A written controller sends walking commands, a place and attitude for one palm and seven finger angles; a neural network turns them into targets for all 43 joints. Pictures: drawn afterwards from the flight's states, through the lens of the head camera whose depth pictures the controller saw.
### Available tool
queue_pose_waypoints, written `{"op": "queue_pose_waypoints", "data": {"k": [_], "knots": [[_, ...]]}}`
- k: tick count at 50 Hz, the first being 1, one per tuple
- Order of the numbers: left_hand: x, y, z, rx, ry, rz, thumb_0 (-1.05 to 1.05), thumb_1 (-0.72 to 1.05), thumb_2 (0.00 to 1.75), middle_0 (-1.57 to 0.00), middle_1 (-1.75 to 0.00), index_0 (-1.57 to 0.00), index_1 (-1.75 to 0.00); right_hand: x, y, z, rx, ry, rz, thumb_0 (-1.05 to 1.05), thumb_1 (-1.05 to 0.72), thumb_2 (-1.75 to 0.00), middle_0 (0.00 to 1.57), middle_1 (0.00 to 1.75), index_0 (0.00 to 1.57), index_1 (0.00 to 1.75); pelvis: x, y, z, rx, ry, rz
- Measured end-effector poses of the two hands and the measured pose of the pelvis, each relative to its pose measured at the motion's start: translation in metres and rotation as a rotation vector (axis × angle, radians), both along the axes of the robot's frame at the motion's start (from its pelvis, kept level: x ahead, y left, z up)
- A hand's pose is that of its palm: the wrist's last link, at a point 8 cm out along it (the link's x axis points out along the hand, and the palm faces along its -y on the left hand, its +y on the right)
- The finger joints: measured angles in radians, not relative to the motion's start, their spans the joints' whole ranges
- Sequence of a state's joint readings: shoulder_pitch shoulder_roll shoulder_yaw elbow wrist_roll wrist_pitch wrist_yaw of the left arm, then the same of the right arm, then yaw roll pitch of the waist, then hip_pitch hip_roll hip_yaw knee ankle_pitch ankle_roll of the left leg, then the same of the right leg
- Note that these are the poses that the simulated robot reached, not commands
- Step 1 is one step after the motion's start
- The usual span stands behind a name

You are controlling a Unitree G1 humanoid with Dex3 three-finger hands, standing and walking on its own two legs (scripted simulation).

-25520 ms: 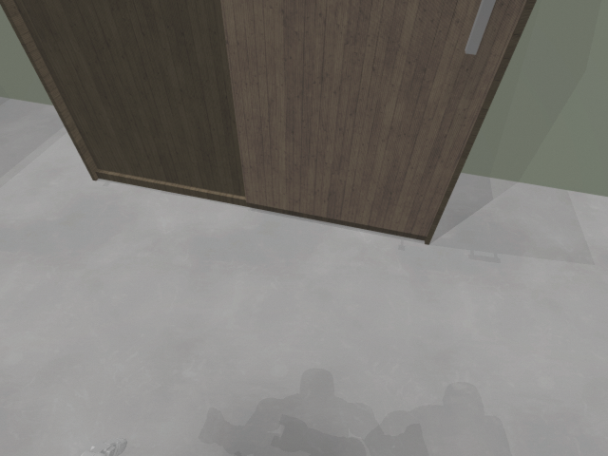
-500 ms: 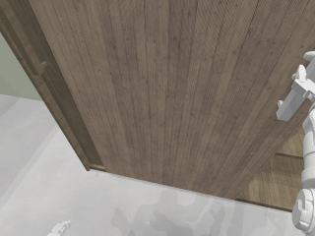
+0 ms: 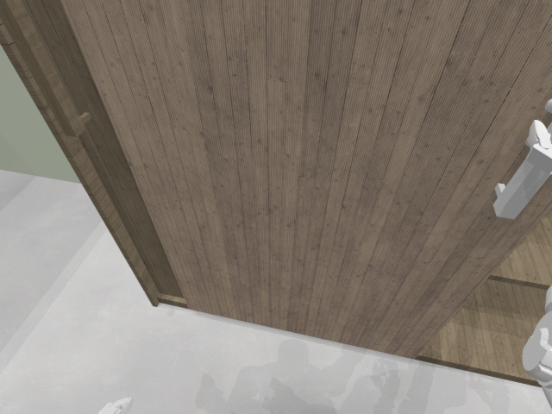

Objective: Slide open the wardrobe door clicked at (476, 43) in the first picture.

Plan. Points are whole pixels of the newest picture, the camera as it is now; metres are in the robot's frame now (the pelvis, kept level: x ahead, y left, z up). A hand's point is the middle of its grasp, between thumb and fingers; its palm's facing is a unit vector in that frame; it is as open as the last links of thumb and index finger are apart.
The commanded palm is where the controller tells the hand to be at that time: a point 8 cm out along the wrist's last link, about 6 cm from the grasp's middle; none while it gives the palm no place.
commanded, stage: loosen the grip on the handle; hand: right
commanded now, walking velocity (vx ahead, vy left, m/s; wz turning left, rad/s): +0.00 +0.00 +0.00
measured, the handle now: out of the picture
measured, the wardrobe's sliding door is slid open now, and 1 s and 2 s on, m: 0.66 0.66 0.66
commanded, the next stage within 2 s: slip the hand off the handle in 0.52 s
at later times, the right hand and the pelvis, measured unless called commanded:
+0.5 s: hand (543, 151) +0.43 -0.32 +0.20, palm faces +0.42 +0.89 -0.18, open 13.5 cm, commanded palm +0.39 -0.35 +0.21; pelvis -0.01 +0.00 -0.01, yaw +0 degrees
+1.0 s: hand out of the picture +0.42 -0.35 +0.20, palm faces +0.47 +0.87 -0.18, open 13.9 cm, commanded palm +0.38 -0.40 +0.20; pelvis +0.00 +0.00 -0.01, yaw +0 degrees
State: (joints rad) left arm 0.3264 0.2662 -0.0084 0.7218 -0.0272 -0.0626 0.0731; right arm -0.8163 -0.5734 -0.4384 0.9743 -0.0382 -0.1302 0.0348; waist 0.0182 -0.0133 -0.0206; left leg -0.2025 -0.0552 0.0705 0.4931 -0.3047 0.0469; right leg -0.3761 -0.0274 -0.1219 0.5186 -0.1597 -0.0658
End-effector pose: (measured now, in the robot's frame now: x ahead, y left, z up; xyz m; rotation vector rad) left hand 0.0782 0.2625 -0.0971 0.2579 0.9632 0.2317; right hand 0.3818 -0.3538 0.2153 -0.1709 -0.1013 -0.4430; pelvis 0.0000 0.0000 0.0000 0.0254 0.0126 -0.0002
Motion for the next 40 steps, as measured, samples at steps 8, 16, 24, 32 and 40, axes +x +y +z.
{"op": "queue_pose_waypoints", "data": {"k": [8,16,24,32,40], "knots": [[0.005,0.010,0.010,0.030,-0.080,-0.062,0.01,0.90,0.90,-0.20,-0.30,-0.20,-0.30,-0.007,-0.001,0.009,-0.045,-0.010,-0.003,-0.04,-0.29,-0.62,0.46,1.40,0.42,1.40,-0.018,0.003,-0.004,-0.005,0.032,-0.020],[-0.006,0.013,0.007,0.055,-0.043,-0.035,0.01,0.90,0.90,-0.20,-0.30,-0.20,-0.30,0.001,-0.001,-0.003,-0.035,0.017,0.005,-0.01,0.27,-0.34,0.43,1.36,0.39,1.35,-0.021,0.002,-0.007,0.002,0.054,-0.015],[-0.018,0.003,-0.003,0.034,0.019,0.002,0.01,0.90,0.90,-0.20,-0.30,-0.20,-0.30,0.002,-0.006,-0.005,-0.050,-0.015,0.019,-0.01,0.49,-0.23,0.49,1.34,0.39,1.30,-0.009,-0.002,-0.007,0.005,0.058,-0.006],[-0.005,-0.011,-0.007,0.000,-0.003,0.005,0.01,0.90,0.90,-0.20,-0.30,-0.20,-0.30,-0.001,-0.004,-0.006,-0.038,-0.011,0.018,-0.01,0.54,-0.21,0.47,1.29,0.37,1.24,-0.001,-0.006,-0.005,0.004,0.049,0.000],[0.015,-0.012,0.000,0.005,-0.069,0.004,0.01,0.90,0.90,-0.20,-0.30,-0.20,-0.30,-0.001,-0.007,-0.005,-0.023,-0.005,0.027,-0.01,0.55,-0.20,0.49,1.28,0.39,1.23,0.001,-0.005,-0.006,0.001,0.051,0.008]]}}
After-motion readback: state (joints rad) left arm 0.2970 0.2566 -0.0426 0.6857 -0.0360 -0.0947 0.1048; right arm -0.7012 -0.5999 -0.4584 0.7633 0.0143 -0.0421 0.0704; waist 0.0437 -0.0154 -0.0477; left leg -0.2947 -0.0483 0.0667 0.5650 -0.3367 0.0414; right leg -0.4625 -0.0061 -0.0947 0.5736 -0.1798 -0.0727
